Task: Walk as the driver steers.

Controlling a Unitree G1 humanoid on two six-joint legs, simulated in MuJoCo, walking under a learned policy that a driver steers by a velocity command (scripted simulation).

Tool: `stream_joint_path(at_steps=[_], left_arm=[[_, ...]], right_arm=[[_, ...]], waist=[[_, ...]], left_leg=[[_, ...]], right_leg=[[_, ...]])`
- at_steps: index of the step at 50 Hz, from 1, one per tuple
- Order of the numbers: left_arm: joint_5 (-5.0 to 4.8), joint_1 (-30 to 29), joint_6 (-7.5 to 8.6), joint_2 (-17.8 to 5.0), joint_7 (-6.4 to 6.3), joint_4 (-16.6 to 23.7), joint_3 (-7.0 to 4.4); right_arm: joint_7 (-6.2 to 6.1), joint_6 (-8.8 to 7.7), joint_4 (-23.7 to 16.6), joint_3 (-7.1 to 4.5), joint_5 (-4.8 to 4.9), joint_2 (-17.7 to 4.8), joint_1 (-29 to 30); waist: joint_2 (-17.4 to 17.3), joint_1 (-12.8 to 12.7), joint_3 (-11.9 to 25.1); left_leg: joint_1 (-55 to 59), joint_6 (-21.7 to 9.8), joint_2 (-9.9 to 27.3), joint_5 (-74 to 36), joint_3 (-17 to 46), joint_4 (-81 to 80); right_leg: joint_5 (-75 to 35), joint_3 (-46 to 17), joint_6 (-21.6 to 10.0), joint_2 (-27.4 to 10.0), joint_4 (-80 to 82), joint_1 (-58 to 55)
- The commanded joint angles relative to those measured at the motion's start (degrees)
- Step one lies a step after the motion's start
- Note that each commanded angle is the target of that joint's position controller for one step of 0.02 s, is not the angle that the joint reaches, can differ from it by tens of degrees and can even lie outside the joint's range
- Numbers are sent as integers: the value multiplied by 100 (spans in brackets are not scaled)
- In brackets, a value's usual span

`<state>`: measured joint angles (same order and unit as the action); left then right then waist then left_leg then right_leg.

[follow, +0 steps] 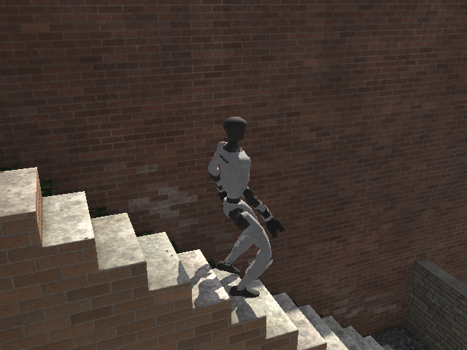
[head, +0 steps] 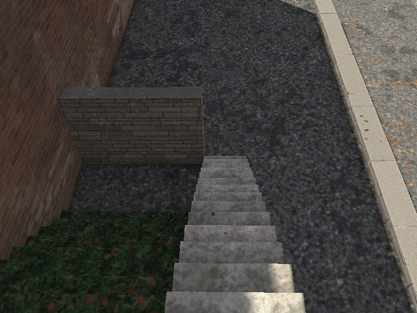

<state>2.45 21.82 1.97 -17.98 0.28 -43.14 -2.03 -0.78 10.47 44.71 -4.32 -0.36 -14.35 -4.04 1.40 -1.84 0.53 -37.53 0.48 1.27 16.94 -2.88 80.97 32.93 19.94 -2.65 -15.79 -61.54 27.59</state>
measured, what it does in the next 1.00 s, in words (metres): walks ahead: left foot, then right foot 0.19 m lower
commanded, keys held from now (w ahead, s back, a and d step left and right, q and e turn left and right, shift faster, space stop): w+q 0.12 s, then w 0.12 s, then w+e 0.68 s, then w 0.08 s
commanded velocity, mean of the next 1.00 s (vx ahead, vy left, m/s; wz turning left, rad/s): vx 0.45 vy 0.00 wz -0.10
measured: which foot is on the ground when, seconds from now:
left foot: up 0.00-0.04, down 0.06-0.68, up 0.70-1.00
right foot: down 0.00-0.08, up 0.10-0.66, down 0.68-1.00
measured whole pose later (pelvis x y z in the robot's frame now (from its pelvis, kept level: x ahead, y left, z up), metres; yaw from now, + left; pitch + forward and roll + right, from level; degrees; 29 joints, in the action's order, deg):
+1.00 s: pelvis +0.28 -0.04 -0.18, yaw -11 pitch -1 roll +3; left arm 0.8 33.7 1.7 -8.7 -2.1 -60.3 0.0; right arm 1.0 2.1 50.5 -2.5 -2.8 -15.5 -11.5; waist -3.2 -2.1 -0.3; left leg -42.3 1.3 -0.9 -10.5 4.9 57.8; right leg 36.3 -11.3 -8.1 11.7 -53.9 13.4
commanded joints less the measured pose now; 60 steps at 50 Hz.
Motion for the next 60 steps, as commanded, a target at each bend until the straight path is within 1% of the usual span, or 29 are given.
stream_joint_path(at_steps=[1, 4, 5, 6, 7, 8, 9, 12, 14, 18, 23, 28, 30, 32, 33, 34, 35, 36, 38, 39, 40, 42, 43, 45, 52, 55, 57, 59, 60], left_arm=[[-135, -576, 47, -1017, 0, 368, -294], [-235, -900, -290, -1151, -54, 257, -444], [-145, -870, -557, -831, -138, 396, -404], [117, -2062, -554, -373, -153, 1193, -210], [52, -3256, -419, -494, -203, 1593, -171], [-131, -2536, -342, -566, -232, 1311, -192], [-192, -1980, -289, -624, -264, 936, -249], [-156, -1079, -485, -503, -335, 187, -341], [-180, -1233, -639, -140, -308, 93, -246], [-105, -2023, -620, 189, -137, 304, -119], [-44, -2185, -487, 32, 82, 321, -212], [-158, -2384, -396, 12, 176, 224, -280], [-266, -2406, -323, -2, 154, 180, -214], [-299, 231, -308, -77, 187, -780, -347], [-289, 1783, -417, -511, 145, -1368, -516], [-213, 1675, -349, -386, 123, -1338, -504], [-219, 1542, -237, -555, 198, -1438, -293], [-482, 1447, -225, -593, 202, -1410, -256], [-433, 888, -305, -514, 120, -1098, -251], [-433, 796, -194, -599, 28, -1157, -221], [-390, 859, -111, -756, -35, -1257, -296], [-254, 564, -83, -398, -117, -1140, -157], [-67, 502, -51, -484, -153, -1154, -131], [-135, 961, 31, -159, -179, -1476, -32], [-124, 490, 182, 39, -332, -1068, 86], [-59, 747, 177, 297, -317, -1248, 148], [24, 936, 100, 547, -328, -1288, 172], [135, 533, 23, 129, -144, -1306, 62], [-43, 368, 43, -8, -108, -1324, 34]], right_arm=[[50, -180, -426, 12, -4, -311, 82], [226, -444, -280, 26, -12, -335, -843], [290, -653, 137, 21, 178, -519, -1715], [210, -771, 404, -17, 390, -1180, -2619], [93, -820, 373, -40, 214, -1508, -3062], [50, -799, 342, 31, -156, -1538, -2623], [21, -757, 286, 70, -291, -1407, -2033], [93, -893, 164, 380, -195, -456, -1462], [128, -1033, 207, 486, -63, -258, -1536], [-32, -1284, 341, 496, -122, -325, -1940], [53, -1465, 344, 370, -137, -569, -1927], [28, -1399, 772, 263, -481, -565, -2478], [46, -1300, 787, 303, -502, -300, -2799], [47, -1229, 896, 177, -502, -672, -1845], [124, -1204, 827, 102, -330, -779, -1398], [99, -1157, 836, 34, -315, -671, -1484], [89, -1154, 451, 124, -320, -269, -1854], [111, -1138, 495, 141, -404, -431, -2340], [183, -1038, 561, 83, -408, -665, -1849], [132, -1034, 488, 109, -397, -461, -2078], [83, -940, 532, 144, -392, -388, -2232], [-16, -765, 278, 183, -331, -455, -1096], [-59, -758, 542, 82, -297, -572, -1520], [-16, -804, 457, -24, -242, -745, -1324], [326, -1119, 515, 175, -189, -411, -762], [298, -1286, 621, 177, -274, -442, -802], [260, -1365, 670, 238, -102, -406, -987], [164, -1302, 1178, 102, 103, -581, -2630], [143, -1295, 1534, 43, 17, -716, -3655]], waist=[[855, 301, 77], [271, 717, 316], [-1565, 849, -132], [-2935, 1213, -486], [-2127, 1782, -242], [-1473, 1042, -140], [-1223, 499, -181], [-487, -81, 41], [-534, -80, -50], [-354, 100, -461], [-557, 362, -460], [-960, 926, -630], [-512, 1166, -783], [-1173, -243, 188], [-707, -1041, 538], [690, -1227, -295], [1393, -255, -551], [817, 101, -143], [-91, 120, 31], [454, 456, -46], [1249, 493, 320], [622, 242, -238], [484, 442, -84], [-43, 472, -368], [464, 354, -465], [558, 103, -764], [182, -81, -1122], [277, 669, -384], [-485, 1279, -364]], left_leg=[[391, -79, 10, 714, -532, -730], [2150, -327, -190, 2338, -516, -3088], [2396, -451, -197, 505, 406, -3879], [3529, -833, 773, -4058, 3428, -3900], [3206, -1015, 1521, -3387, 4673, -5325], [3139, -1302, 1774, -1932, 4909, -5524], [2942, -1265, 1680, -1266, 4501, -5302], [2078, -833, 877, -474, 2978, -4408], [1809, -721, 719, -405, 2522, -4283], [1342, -884, 936, 1161, 2118, -4392], [1273, -875, 980, 1870, 1615, -4219], [1981, -1015, 1245, 1645, 1614, -3185], [2728, -863, 996, 147, 1048, -2758], [1194, -834, 1177, -873, 887, -1207], [433, -668, 778, -1335, 344, 422], [396, -521, -361, 1797, -503, 2719], [-1809, -271, -564, 3234, -268, 3635], [-2139, -227, -122, 2492, 94, 2488], [-1766, -82, 34, 2570, 29, 2344], [-1901, -17, 239, 441, 626, 1096], [-1880, 43, 313, 464, 658, 933], [-1252, 415, 242, 238, 604, -78], [-828, 358, 64, -446, 563, -131], [-1136, 137, 43, -1562, 952, -1150], [1002, -38, -529, -4230, 440, -3047], [743, -140, -655, -3596, 543, -3367], [749, -197, -673, -3059, 269, -5086], [2958, -495, -385, -2912, 351, -5831], [4199, -1007, 65, -3873, 510, -6658]], right_leg=[[157, -1457, -18, -973, 2250, 65], [-505, -950, 163, -741, 808, 266], [605, -523, 127, 76, -1395, 1237], [1686, -1288, 349, 1178, -2781, 4129], [1192, -2136, 301, 1236, -2641, 4225], [307, -2516, 232, 1456, -2417, 4145], [-408, -2618, 218, 1541, -2225, 4001], [-2294, -2778, 370, 1707, -2106, 2985], [-2858, -2823, 385, 2005, -2051, 2892], [-4337, -3172, 464, 2396, -936, 2798], [-5741, -2939, 410, 2150, 892, 1382], [-6028, -2785, -52, 1762, 1491, 1321], [-4966, -2213, -113, 1728, 2887, 1578], [-5105, -2012, -381, 1344, 2156, -2045], [-4824, -2134, -541, 1360, 2542, -3656], [-4917, -2538, -786, 1187, 4852, -2971], [-8977, -3239, -754, 618, 2242, -4044], [-8984, -3683, -663, 493, 2088, -4269], [-6425, -4384, -1002, 545, 2627, -2971], [-7454, -4702, -1123, 296, 2247, -2659], [-7416, -5526, -1361, 62, 2242, -2668], [-5599, -5647, -1315, 544, 2938, -1227], [-5829, -5678, -1259, 578, 2785, -1033], [-5560, -5091, -811, 1095, 2058, -1459], [-2614, -4761, -572, 1928, 1671, 97], [-2618, -4701, -722, 2087, 824, -454], [-3474, -4204, -552, 2323, 388, -1013], [-5516, -3928, -434, 2211, -1316, -779], [-4672, -3332, -62, 2511, -3841, 320]])
Velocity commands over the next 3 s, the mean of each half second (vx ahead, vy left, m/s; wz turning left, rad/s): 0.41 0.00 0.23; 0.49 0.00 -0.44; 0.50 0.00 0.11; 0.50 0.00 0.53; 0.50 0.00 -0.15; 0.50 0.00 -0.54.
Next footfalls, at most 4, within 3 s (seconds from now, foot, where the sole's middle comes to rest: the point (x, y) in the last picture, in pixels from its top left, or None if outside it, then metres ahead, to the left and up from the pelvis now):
0.06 left None -0.01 0.14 -0.71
0.68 right None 0.22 -0.08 -0.91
1.22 left None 0.50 0.01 -1.10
1.54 right None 0.55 -0.25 -1.10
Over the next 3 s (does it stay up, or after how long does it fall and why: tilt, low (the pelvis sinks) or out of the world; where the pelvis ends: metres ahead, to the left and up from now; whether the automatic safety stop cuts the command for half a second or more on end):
stays up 1.08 0.10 -0.80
